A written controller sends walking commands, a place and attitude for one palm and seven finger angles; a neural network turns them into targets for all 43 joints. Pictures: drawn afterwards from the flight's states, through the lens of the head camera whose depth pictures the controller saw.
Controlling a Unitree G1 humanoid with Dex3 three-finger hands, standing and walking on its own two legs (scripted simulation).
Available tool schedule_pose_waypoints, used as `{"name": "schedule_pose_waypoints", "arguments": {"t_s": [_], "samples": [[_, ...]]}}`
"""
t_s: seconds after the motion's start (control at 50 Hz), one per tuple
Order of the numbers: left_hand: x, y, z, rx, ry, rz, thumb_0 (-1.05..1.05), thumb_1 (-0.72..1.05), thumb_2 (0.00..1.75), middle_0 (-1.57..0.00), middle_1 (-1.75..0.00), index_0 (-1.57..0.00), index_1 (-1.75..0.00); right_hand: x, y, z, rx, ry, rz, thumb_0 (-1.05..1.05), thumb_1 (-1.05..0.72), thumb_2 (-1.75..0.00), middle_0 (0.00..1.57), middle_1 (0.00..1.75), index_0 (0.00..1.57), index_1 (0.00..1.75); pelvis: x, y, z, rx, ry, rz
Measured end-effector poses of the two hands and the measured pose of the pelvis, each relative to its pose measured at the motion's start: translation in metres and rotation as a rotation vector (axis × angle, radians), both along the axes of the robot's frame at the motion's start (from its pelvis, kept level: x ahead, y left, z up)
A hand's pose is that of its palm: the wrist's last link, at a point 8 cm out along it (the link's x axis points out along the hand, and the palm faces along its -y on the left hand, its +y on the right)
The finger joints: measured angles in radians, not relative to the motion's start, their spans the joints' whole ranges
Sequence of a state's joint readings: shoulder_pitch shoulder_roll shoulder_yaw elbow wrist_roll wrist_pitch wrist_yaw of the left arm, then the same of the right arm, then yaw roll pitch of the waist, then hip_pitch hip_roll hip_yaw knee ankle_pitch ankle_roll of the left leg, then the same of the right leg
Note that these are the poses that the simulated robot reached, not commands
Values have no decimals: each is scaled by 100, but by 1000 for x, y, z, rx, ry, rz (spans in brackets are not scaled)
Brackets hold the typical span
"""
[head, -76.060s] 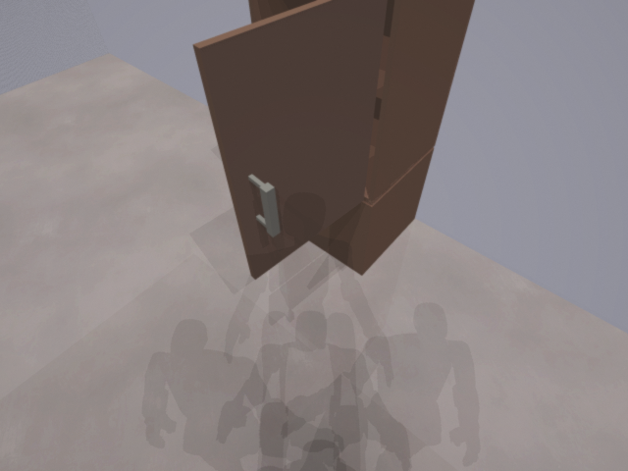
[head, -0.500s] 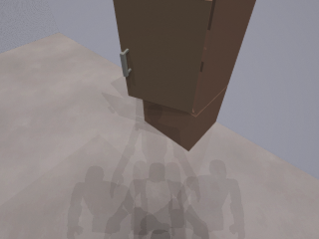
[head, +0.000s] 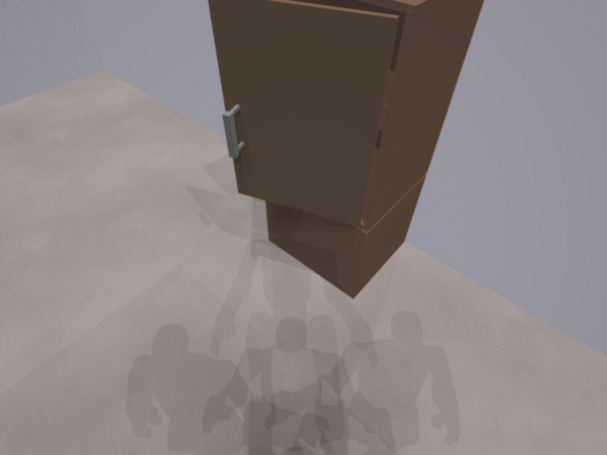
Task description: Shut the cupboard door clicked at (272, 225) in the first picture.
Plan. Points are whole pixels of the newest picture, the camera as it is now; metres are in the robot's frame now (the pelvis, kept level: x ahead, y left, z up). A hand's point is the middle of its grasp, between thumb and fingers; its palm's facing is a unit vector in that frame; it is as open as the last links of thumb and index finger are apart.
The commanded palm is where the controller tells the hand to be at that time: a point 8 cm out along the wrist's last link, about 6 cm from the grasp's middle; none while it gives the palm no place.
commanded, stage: look to check the result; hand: left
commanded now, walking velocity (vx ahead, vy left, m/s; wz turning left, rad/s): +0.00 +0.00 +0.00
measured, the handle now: (235, 131) +0.92 +0.23 -0.09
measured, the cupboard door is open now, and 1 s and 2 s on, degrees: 19 19 19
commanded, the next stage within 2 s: walk to a spot facing it in 0.56 s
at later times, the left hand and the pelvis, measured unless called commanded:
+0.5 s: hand out of the picture +0.07 +0.23 -0.16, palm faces +0.01 -0.95 -0.32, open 7.4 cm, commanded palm none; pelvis +0.02 -0.01 +0.00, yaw +0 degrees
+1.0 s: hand out of the picture +0.05 +0.20 -0.18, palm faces +0.14 -0.96 -0.25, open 7.4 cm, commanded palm none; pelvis +0.01 -0.01 -0.01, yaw +8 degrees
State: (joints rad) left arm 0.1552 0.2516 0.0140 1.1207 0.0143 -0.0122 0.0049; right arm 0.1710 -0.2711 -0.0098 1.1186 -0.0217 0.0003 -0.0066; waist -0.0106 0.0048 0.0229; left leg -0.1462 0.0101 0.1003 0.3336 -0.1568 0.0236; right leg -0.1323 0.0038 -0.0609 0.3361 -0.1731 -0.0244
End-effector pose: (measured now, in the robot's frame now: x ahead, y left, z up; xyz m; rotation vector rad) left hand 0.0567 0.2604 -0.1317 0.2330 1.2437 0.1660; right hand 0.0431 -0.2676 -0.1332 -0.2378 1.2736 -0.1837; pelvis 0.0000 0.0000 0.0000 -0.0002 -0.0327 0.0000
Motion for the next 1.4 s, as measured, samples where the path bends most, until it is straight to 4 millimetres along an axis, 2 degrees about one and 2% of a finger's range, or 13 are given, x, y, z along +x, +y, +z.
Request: {"name": "schedule_pose_waypoints", "arguments": {"t_s": [0.32,0.6,0.82,0.92,1.02,1.1,1.18,1.28,1.4], "samples": [[-8,16,6,50,59,29,0,90,90,-20,-30,-20,-30,25,-11,2,-16,3,24,1,-91,-90,20,30,20,30,14,-4,2,0,3,7],[14,13,9,56,19,16,0,90,90,-20,-30,-20,-30,43,-20,6,-25,-23,31,1,-91,-90,20,30,20,30,22,-9,2,2,1,9],[25,3,6,49,-6,30,0,90,90,-20,-30,-20,-30,39,-22,3,-24,4,37,1,-91,-90,20,30,20,30,23,-14,0,5,6,35],[9,-8,-4,20,-8,83,0,90,90,-20,-30,-20,-30,30,-6,-9,12,57,58,1,-91,-90,20,30,20,30,18,-13,-6,-5,2,82],[-24,-11,-19,-21,14,160,0,90,90,-20,-30,-21,-30,25,19,-14,31,102,86,1,-91,-90,20,30,20,30,11,-4,-11,-11,-16,145],[-53,-2,-33,-57,43,224,0,90,90,-20,-30,-21,-30,30,43,-15,39,97,133,1,-91,-90,20,30,20,30,5,10,-17,-13,-19,209],[-77,16,-48,-73,62,291,0,90,90,-20,-30,-21,-30,34,66,-22,27,79,196,1,-91,-90,20,30,20,30,-4,28,-29,-17,-6,257],[-92,34,-32,-48,53,343,0,90,90,-20,-30,-20,-30,33,81,-14,22,82,255,0,-91,-90,20,30,20,30,-15,35,-18,-27,21,305],[-96,46,-11,1,-27,391,0,91,90,-20,-30,-20,-30,43,81,-8,21,76,318,1,-91,-90,20,30,20,30,-22,32,-9,-42,43,371]]}}
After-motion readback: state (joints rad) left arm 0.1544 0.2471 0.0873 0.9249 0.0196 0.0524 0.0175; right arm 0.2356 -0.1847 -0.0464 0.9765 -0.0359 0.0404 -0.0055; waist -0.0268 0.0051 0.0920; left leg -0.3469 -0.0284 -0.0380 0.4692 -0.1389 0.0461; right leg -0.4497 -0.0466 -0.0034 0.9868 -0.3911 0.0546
